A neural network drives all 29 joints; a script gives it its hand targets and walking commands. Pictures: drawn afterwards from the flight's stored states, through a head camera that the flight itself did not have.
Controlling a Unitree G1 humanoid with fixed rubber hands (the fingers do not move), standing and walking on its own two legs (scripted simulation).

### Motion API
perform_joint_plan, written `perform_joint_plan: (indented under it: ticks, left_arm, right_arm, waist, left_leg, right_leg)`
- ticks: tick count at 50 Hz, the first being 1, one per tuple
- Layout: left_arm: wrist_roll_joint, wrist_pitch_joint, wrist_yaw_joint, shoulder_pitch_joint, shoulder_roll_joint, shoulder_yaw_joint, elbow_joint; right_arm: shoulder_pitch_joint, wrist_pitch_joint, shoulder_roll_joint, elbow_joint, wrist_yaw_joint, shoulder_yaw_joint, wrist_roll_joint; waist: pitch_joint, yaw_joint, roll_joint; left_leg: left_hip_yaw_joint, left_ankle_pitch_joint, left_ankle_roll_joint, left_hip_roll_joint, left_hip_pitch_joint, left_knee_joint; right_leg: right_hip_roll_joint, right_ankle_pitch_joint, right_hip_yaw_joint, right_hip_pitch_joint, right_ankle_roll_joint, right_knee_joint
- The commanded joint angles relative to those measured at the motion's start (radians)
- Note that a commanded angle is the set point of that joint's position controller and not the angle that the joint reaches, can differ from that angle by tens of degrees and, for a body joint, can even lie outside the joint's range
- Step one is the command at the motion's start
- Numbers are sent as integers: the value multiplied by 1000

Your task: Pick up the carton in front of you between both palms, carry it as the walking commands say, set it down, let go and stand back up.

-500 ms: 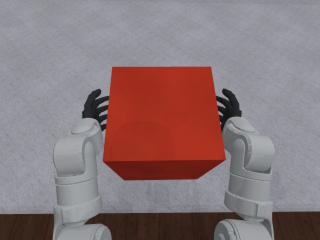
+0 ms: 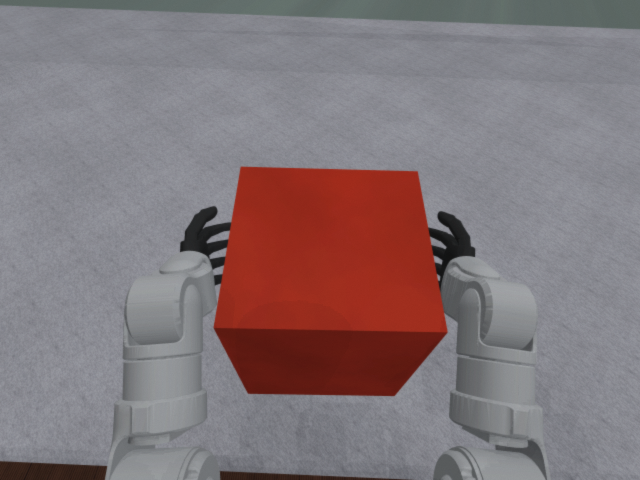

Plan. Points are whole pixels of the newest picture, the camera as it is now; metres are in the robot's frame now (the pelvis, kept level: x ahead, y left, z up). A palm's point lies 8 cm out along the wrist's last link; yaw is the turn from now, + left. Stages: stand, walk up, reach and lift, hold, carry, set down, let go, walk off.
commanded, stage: carry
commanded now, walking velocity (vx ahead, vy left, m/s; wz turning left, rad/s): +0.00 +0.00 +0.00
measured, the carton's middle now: (325, 292) +0.35 +0.00 +0.04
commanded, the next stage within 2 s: none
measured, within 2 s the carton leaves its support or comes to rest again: neither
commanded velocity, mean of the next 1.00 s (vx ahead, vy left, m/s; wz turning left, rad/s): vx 0.00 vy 0.00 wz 0.00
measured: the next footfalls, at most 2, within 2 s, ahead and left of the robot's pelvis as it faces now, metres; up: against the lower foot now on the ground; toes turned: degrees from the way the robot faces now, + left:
none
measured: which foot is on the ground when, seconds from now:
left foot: down 0.00-1.00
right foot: down 0.00-1.00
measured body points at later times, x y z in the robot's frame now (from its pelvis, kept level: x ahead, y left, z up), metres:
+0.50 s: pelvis -0.03 +0.00 +0.00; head -0.03 -0.01 +0.45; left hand +0.31 +0.15 +0.12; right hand +0.32 -0.15 +0.11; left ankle -0.02 +0.10 -0.73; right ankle -0.03 -0.09 -0.73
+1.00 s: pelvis -0.04 -0.01 +0.00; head -0.04 -0.01 +0.45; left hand +0.30 +0.15 +0.11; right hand +0.31 -0.16 +0.11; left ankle -0.02 +0.10 -0.73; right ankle -0.03 -0.09 -0.73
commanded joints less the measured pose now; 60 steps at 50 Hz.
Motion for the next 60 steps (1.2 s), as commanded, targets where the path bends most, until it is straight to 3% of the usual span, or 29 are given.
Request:
perform_joint_plan:
  ticks: [1, 3, 5, 10, 11, 12, 15, 21, 22, 24, 26, 27, 28, 29, 31, 32, 33, 35, 38, 40, 41, 44, 45, 48, 53, 54, 56, 58, 60]
  left_arm:
    - [-277, -9, -113, -640, -856, -662, -57]
    - [-277, -12, -112, -617, -872, -644, -74]
    - [-271, -9, -109, -600, -868, -622, -29]
    - [-234, 3, -90, -589, -785, -599, -6]
    - [-239, -1, -93, -588, -837, -606, -3]
    - [-209, -3, -91, -618, -789, -593, -47]
    - [-239, -4, -87, -683, -822, -632, -64]
    - [-247, 4, -88, -618, -833, -582, 35]
    - [-241, 6, -89, -624, -828, -588, 7]
    - [-252, 2, -91, -647, -855, -604, -8]
    - [-241, -1, -91, -682, -820, -607, 6]
    - [-254, 4, -93, -601, -863, -583, 26]
    - [-277, -7, -100, -651, -886, -624, -46]
    - [-261, -4, -95, -661, -842, -615, -23]
    - [-268, -2, -95, -645, -878, -613, -9]
    - [-246, -9, -93, -650, -854, -602, -10]
    - [-273, -6, -99, -613, -891, -604, 2]
    - [-264, -8, -103, -651, -839, -627, -57]
    - [-261, 1, -96, -633, -842, -615, -38]
    - [-261, -11, -102, -648, -879, -602, -64]
    - [-272, -6, -99, -676, -853, -612, -44]
    - [-302, -9, -102, -671, -868, -635, -69]
    - [-247, 1, -95, -622, -845, -623, 6]
    - [-272, 5, -101, -651, -832, -623, -14]
    - [-269, 3, -92, -642, -864, -601, -16]
    - [-254, 7, -94, -623, -850, -586, 28]
    - [-257, 6, -99, -649, -852, -589, 46]
    - [-274, -5, -99, -708, -860, -633, -52]
    - [-283, -8, -95, -692, -894, -614, -14]
  right_arm:
    - [-644, -2, 824, -80, 102, 670, 253]
    - [-617, -2, 839, -59, 103, 653, 273]
    - [-650, -7, 846, -88, 104, 671, 300]
    - [-592, 11, 825, 42, 97, 617, 261]
    - [-640, 5, 815, -23, 96, 618, 265]
    - [-596, 12, 839, 49, 94, 606, 257]
    - [-622, 1, 847, 46, 102, 597, 263]
    - [-630, 6, 840, 15, 89, 624, 281]
    - [-627, 10, 836, 27, 89, 592, 263]
    - [-662, 3, 846, -6, 93, 605, 280]
    - [-602, 12, 828, 81, 90, 568, 222]
    - [-633, 3, 842, -23, 90, 614, 264]
    - [-668, -1, 850, -35, 91, 615, 272]
    - [-623, 9, 856, 46, 93, 603, 264]
    - [-652, 0, 848, -8, 99, 620, 278]
    - [-668, 6, 858, 12, 100, 639, 281]
    - [-699, -4, 848, -62, 97, 645, 286]
    - [-663, 5, 876, -8, 96, 642, 284]
    - [-594, 8, 860, 8, 100, 624, 272]
    - [-691, -2, 894, -49, 104, 667, 308]
    - [-684, 0, 879, -13, 105, 640, 308]
    - [-653, 0, 878, -21, 97, 647, 304]
    - [-684, 3, 849, -20, 96, 644, 290]
    - [-609, 14, 827, 41, 93, 591, 260]
    - [-600, 14, 857, 61, 97, 593, 279]
    - [-656, 6, 837, 27, 97, 598, 283]
    - [-657, 8, 830, 32, 95, 619, 269]
    - [-657, 6, 886, 72, 102, 582, 273]
    - [-663, 3, 864, 19, 97, 607, 270]
  waist:
    - [-437, -17, -55]
    - [-401, -8, 13]
    - [-380, -4, -21]
    - [-355, -13, -28]
    - [-332, -19, -11]
    - [-319, -24, -50]
    - [-367, -22, 37]
    - [-393, -5, -51]
    - [-379, -30, -2]
    - [-353, -23, 27]
    - [-348, -19, -31]
    - [-354, -20, -45]
    - [-379, -25, 20]
    - [-377, -22, 8]
    - [-351, -20, 12]
    - [-377, -18, -37]
    - [-416, -6, -8]
    - [-418, -31, -32]
    - [-391, -26, 35]
    - [-395, -17, -32]
    - [-411, -12, -3]
    - [-453, -3, -46]
    - [-394, -9, -56]
    - [-391, -26, 12]
    - [-392, -16, -47]
    - [-347, -27, -12]
    - [-344, 5, -21]
    - [-383, -28, 29]
    - [-391, -12, -16]
  left_leg:
    - [-130, 495, 53, 154, 187, -34]
    - [-129, 447, 37, 138, 166, -66]
    - [-114, 418, 30, 136, 162, -63]
    - [-107, 244, 20, 122, 140, -75]
    - [-105, 224, 18, 112, 132, -86]
    - [-110, 205, 18, 111, 97, -115]
    - [-124, 336, 33, 134, 114, -94]
    - [-103, 284, 22, 128, 119, -72]
    - [-120, 279, 29, 113, 126, -89]
    - [-127, 302, 34, 136, 127, -105]
    - [-105, 260, 14, 120, 113, -100]
    - [-134, 287, 19, 133, 112, -115]
    - [-134, 306, 33, 133, 138, -85]
    - [-116, 249, 24, 130, 111, -97]
    - [-124, 267, 25, 130, 74, -106]
    - [-108, 292, 21, 129, 97, -77]
    - [-98, 323, 15, 128, 141, -61]
    - [-123, 388, 14, 123, 120, -58]
    - [-113, 321, 15, 136, 131, -68]
    - [-125, 312, 24, 144, 127, -69]
    - [-135, 295, 30, 137, 123, -74]
    - [-115, 265, 25, 117, 120, -41]
    - [-99, 283, 13, 121, 101, -51]
    - [-107, 303, 16, 123, 123, -49]
    - [-110, 254, 6, 115, 72, -69]
    - [-98, 233, -2, 122, 89, -69]
    - [-98, 189, -1, 120, 71, -66]
    - [-98, 248, 4, 125, 124, -78]
    - [-110, 222, 21, 121, 91, -65]
  right_leg:
    - [-136, 428, 103, 166, 4, -29]
    - [-122, 303, 90, 145, 11, -30]
    - [-132, 377, 99, 128, 6, -56]
    - [-146, 318, 109, 117, 0, -93]
    - [-138, 312, 122, 121, -6, -97]
    - [-134, 247, 114, 93, 0, -119]
    - [-125, 286, 100, 142, 2, -82]
    - [-148, 369, 113, 132, -6, -77]
    - [-142, 332, 117, 106, -7, -87]
    - [-134, 268, 124, 86, -1, -104]
    - [-133, 267, 103, 89, -2, -92]
    - [-133, 248, 109, 99, -6, -91]
    - [-134, 283, 123, 103, -13, -101]
    - [-130, 262, 109, 108, -6, -99]
    - [-138, 233, 105, 115, -3, -96]
    - [-124, 275, 100, 119, 2, -79]
    - [-141, 334, 103, 122, -9, -65]
    - [-134, 391, 95, 144, -9, -57]
    - [-142, 299, 100, 104, -5, -74]
    - [-138, 278, 111, 103, -15, -74]
    - [-143, 286, 101, 136, -9, -64]
    - [-146, 388, 107, 164, -12, -71]
    - [-149, 369, 114, 122, -12, -63]
    - [-139, 385, 119, 94, -13, -68]
    - [-138, 336, 102, 141, 3, -68]
    - [-138, 318, 112, 88, -6, -92]
    - [-141, 285, 118, 101, -10, -92]
    - [-139, 274, 100, 95, -11, -74]
    - [-144, 279, 133, 100, -16, -102]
